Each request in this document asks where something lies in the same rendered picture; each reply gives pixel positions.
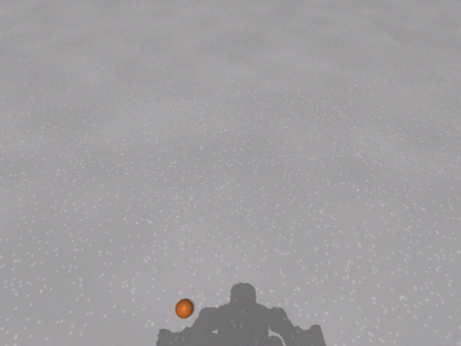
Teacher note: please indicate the ball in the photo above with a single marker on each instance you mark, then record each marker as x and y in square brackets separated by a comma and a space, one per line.
[184, 308]

